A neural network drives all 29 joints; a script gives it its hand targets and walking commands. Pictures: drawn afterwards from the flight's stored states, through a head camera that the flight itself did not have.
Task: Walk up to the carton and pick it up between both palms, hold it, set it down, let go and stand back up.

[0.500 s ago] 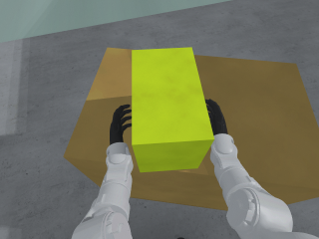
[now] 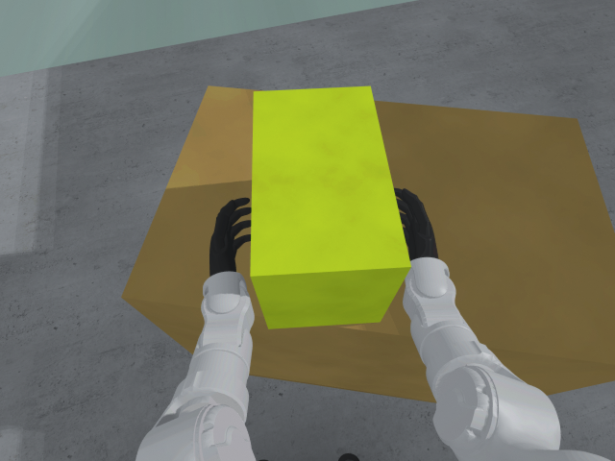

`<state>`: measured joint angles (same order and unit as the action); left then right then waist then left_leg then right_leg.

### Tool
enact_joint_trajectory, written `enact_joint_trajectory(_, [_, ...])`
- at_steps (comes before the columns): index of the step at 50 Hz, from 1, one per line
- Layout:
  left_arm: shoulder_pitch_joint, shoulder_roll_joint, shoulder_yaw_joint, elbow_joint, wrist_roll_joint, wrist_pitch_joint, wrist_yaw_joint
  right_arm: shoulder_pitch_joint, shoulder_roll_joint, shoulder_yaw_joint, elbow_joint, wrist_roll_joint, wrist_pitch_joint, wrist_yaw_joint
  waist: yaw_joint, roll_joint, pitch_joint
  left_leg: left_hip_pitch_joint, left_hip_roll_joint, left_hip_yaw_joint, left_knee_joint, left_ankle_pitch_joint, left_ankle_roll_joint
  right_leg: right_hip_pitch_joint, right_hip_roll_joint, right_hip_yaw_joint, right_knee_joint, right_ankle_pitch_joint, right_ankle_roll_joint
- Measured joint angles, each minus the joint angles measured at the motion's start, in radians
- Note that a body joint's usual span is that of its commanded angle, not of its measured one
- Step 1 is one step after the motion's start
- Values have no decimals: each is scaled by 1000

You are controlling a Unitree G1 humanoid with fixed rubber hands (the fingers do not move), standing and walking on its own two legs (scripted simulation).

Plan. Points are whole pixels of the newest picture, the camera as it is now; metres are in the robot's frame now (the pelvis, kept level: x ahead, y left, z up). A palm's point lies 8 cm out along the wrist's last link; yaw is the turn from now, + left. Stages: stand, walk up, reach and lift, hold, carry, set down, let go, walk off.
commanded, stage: reach and lift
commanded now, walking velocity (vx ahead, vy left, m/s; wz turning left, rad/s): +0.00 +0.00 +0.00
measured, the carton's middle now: (318, 209) +0.47 +0.03 -0.02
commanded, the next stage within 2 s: none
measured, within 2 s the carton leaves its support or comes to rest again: leaves its support in 1.16 s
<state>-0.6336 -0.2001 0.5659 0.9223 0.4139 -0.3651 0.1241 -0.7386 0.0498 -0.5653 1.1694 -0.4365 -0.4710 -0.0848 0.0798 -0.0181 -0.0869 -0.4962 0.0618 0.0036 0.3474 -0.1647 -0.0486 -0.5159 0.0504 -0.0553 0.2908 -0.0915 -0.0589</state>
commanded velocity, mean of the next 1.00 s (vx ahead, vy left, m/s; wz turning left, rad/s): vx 0.00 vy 0.00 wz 0.00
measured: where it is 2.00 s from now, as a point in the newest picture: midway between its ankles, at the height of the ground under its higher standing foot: outside the picture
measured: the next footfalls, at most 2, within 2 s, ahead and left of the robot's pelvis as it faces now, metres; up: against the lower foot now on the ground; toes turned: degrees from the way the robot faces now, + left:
none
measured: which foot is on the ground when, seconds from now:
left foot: down 0.00-1.00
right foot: down 0.00-1.00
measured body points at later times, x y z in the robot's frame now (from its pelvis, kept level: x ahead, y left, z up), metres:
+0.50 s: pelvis -0.01 +0.00 +0.00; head +0.10 +0.01 +0.43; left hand +0.38 +0.16 -0.01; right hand +0.42 -0.11 -0.01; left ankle -0.02 +0.15 -0.74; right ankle +0.01 -0.08 -0.74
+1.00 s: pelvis -0.01 +0.00 -0.01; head +0.08 +0.00 +0.43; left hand +0.38 +0.16 -0.01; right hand +0.42 -0.11 +0.00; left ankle -0.02 +0.15 -0.74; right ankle +0.01 -0.08 -0.74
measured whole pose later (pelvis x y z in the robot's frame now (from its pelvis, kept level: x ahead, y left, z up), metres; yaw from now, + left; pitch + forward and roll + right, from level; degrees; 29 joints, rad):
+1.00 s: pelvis -0.01 +0.00 -0.01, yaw +1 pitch +23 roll -1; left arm -0.68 -0.11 0.37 1.12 0.15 -0.41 0.20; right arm -0.79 -0.05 -0.22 1.30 -0.19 -0.46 -0.17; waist 0.07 0.02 -0.22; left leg -0.68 0.06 -0.01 0.47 -0.20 -0.05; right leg -0.67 0.05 -0.08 0.39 -0.12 -0.06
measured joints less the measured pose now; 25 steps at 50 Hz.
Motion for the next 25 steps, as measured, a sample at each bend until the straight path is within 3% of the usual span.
enact_joint_trajectory(25, [-29,30,-42,74,-70,-21,30,-45,-53,87,106,69,-37,-30,3,9,-43,-72,3,12,45,-9,5,-66,-1,2,28,1,4])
